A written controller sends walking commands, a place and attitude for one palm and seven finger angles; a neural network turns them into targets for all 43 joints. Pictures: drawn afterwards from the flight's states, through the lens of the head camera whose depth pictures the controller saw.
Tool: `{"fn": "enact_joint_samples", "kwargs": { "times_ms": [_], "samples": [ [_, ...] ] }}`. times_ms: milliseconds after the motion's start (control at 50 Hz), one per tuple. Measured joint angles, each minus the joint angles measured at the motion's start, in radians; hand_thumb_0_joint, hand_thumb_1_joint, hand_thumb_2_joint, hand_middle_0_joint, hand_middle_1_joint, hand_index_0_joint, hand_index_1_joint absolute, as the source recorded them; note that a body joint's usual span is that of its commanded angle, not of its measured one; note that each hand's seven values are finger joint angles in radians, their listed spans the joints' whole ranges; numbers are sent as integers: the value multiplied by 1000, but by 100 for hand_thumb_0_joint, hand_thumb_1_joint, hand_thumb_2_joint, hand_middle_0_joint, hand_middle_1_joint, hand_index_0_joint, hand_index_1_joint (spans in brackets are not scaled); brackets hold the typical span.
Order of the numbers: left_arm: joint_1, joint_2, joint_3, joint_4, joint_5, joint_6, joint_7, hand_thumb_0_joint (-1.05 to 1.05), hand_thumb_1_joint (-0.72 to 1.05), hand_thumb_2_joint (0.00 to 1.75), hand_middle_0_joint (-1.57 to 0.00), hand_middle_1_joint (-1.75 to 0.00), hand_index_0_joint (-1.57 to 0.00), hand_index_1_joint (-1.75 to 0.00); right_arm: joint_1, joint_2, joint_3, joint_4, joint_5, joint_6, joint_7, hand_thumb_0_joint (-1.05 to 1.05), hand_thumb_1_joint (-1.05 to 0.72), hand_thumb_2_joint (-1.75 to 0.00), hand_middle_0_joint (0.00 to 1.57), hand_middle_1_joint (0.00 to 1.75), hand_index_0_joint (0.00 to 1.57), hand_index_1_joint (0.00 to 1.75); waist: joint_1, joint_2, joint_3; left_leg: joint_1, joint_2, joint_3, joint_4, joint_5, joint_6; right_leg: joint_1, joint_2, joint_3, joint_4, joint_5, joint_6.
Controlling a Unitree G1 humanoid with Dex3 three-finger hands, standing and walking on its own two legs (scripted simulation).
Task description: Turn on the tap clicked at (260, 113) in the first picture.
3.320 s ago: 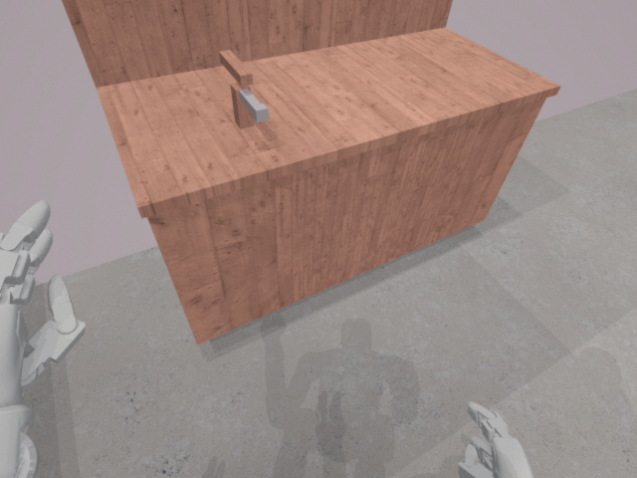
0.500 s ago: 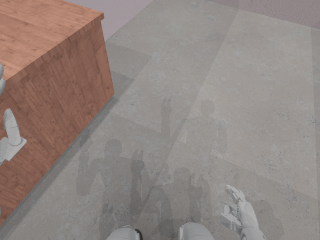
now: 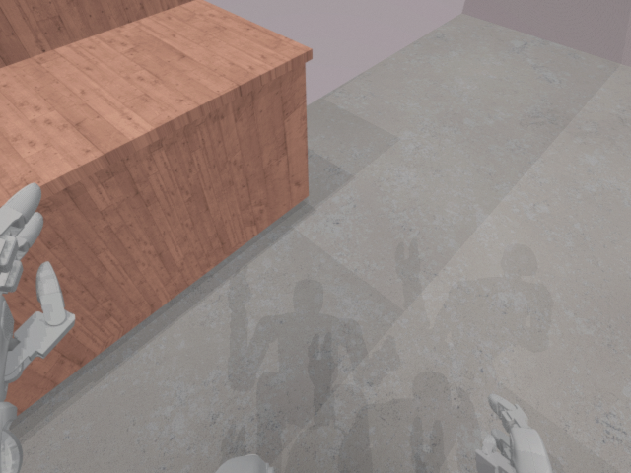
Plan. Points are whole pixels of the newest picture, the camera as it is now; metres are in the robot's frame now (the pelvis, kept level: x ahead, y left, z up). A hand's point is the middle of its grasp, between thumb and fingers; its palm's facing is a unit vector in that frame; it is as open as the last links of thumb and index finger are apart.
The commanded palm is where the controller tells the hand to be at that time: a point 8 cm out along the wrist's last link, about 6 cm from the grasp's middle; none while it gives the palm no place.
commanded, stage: turn to face it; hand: left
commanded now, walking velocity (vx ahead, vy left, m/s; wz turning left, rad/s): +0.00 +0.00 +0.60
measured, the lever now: out of the picture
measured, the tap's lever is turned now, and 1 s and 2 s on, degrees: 0 0 0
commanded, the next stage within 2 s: take the last steps up to it in 0.60 s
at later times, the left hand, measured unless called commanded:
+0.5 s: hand out of the picture +0.10 +0.26 +0.18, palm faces +0.64 -0.62 -0.45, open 7.4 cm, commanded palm +0.05 +0.28 +0.18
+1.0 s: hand out of the picture +0.00 +0.23 +0.18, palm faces +0.76 -0.51 -0.41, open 7.4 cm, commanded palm -0.06 +0.24 +0.18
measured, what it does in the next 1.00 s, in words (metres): steps to the right, turning left: left foot, then right foot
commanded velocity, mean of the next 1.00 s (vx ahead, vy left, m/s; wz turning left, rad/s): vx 0.10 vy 0.05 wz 0.35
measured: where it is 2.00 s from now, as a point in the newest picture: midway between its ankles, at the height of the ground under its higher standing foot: outside the picture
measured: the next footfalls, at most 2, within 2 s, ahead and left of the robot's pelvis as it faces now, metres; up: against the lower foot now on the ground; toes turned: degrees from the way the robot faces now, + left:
left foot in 0.12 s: +0.03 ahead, +0.12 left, +0.00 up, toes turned +13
right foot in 0.54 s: +0.03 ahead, -0.12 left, +0.00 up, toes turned +12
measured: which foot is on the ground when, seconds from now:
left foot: up 0.00-0.10, down 0.12-0.54, up 0.56-1.00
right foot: down 0.00-0.12, up 0.14-0.52, down 0.54-1.00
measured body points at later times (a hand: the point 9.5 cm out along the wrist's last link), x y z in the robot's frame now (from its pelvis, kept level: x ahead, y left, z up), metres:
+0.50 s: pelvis -0.03 -0.03 +0.00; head +0.00 -0.04 +0.44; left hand +0.06 +0.29 +0.21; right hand +0.20 -0.17 -0.10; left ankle -0.01 +0.12 -0.74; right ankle +0.00 -0.14 -0.72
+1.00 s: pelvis -0.08 -0.08 +0.00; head -0.06 -0.08 +0.45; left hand -0.05 +0.25 +0.20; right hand +0.18 -0.25 -0.08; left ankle -0.16 +0.03 -0.70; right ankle -0.01 -0.13 -0.74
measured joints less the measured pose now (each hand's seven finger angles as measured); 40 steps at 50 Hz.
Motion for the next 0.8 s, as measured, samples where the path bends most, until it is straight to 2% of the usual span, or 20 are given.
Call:
{"fn": "enact_joint_samples", "kwargs": {
  "times_ms": [80,120,140,160,180,220,260,360,500,520,540,580,600,640,680,740,800],
  "samples": [
    [11,32,42,-35,-3,-19,20,1,89,90,-21,-31,-21,-30,15,-13,-13,-34,-6,7,-4,1,-90,-90,20,30,20,29,5,-16,-13,96,0,38,-227,28,10,-29,-22,-37,34,-19,9],
    [16,28,54,-54,-10,-21,30,1,89,90,-21,-31,-21,-30,14,-24,-16,-50,-6,12,-1,1,-90,-90,19,30,20,29,5,-14,-17,168,-15,54,-378,148,21,-67,-43,-48,122,-52,23],
    [12,28,58,-56,-16,-23,34,1,89,90,-21,-31,-21,-30,5,-19,-19,-49,-7,11,0,1,-90,-90,19,30,20,29,3,-21,-13,179,-29,57,-401,165,61,-106,-62,-30,209,-66,36],
    [-3,28,56,-44,-19,-25,34,1,89,90,-21,-31,-21,-30,-7,-6,-23,-43,-6,10,3,1,-90,-90,19,30,20,29,1,-29,-2,171,-38,49,-378,155,85,-150,-60,20,318,-133,53],
    [-19,26,49,-25,-14,-26,28,1,89,90,-21,-31,-21,-30,-14,8,-22,-36,-4,4,13,1,-90,-90,19,30,20,29,1,-25,9,166,-38,35,-361,144,96,-192,-35,69,424,-200,61],
    [-32,27,37,-4,-2,-17,11,1,89,90,-21,-31,-21,-30,-19,37,-4,-22,-3,-11,36,1,-90,-90,19,30,20,29,-4,-10,17,164,-27,-8,-365,148,97,-265,13,115,577,-248,76],
    [-25,34,28,-18,3,-9,0,2,89,90,-21,-31,-21,-30,-13,65,16,-16,1,-26,58,1,-90,-90,19,30,20,29,-4,0,20,168,-17,-52,-395,176,85,-314,41,129,615,-207,87],
    [36,35,33,-106,-14,-18,-8,2,89,90,-21,-31,-21,-30,15,100,51,-18,4,-59,82,1,-90,-90,20,30,20,30,26,22,15,171,-10,-123,-449,230,64,-320,61,138,471,-74,100],
    [3,-3,41,14,-21,-2,1,1,89,90,-21,-31,-21,-30,12,82,61,14,1,-71,65,1,-90,-90,20,30,21,30,74,79,-17,135,-22,-183,-438,254,32,-144,113,138,189,-80,99],
    [-11,-9,40,38,-19,6,3,1,90,90,-21,-31,-21,-30,8,78,62,15,1,-71,64,1,-90,-90,20,30,21,30,80,78,-18,122,-27,-185,-418,249,25,-101,117,135,111,-48,97],
    [-29,-22,33,62,-14,13,4,1,90,90,-20,-31,-21,-30,1,68,61,17,2,-70,63,1,-90,-90,20,30,21,30,86,85,-15,105,-26,-188,-388,237,21,-76,123,128,51,16,60],
    [-69,-58,-5,105,-4,35,6,1,90,90,-20,-31,-21,-30,-17,46,52,39,1,-59,59,1,-90,-90,20,30,21,30,80,103,-2,53,-31,-190,-237,84,30,-76,128,103,62,44,-23],
    [-86,-69,-26,118,-5,45,6,2,90,90,-20,-31,-21,-30,-18,37,47,52,1,-55,57,1,-90,-90,20,30,21,30,75,93,1,20,-49,-183,-123,30,27,-74,114,93,67,38,-44],
    [-92,-85,-53,123,-3,50,4,2,90,90,-20,-31,-21,-30,-18,23,40,69,-5,-45,54,1,-90,-90,20,30,20,30,63,63,1,-25,-68,-153,79,18,16,-63,88,83,53,37,-60],
    [-66,-81,-58,108,-2,33,1,2,89,90,-21,-31,-21,-30,-19,11,36,67,-8,-36,44,1,-90,-90,20,30,20,30,41,39,-3,-43,-64,-128,195,35,6,-57,74,74,25,54,-64],
    [-25,-43,-40,80,-1,0,1,2,89,90,-21,-31,-21,-30,-16,-1,21,45,-9,-27,27,1,-90,-90,20,30,20,30,9,17,-5,-15,-41,-103,184,52,1,-58,64,55,-10,82,-70],
    [-7,-2,-7,63,-5,-25,8,2,89,90,-21,-31,-21,-30,-8,-19,1,26,-14,-22,21,1,-90,-90,20,30,20,29,-3,11,-11,40,-21,-80,69,57,9,-70,62,35,-34,104,-76]
  ]
}}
